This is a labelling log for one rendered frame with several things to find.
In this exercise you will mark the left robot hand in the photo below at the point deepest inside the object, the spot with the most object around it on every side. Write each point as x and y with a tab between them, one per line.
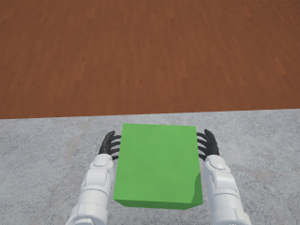
107	144

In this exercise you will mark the right robot forearm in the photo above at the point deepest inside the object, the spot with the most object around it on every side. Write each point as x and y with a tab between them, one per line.
223	195

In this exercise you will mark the carton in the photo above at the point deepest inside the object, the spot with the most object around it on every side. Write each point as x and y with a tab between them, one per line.
158	167

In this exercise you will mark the right robot hand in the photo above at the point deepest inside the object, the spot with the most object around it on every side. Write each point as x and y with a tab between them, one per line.
210	144

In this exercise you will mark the left robot forearm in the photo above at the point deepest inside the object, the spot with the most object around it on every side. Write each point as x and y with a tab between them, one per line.
91	207

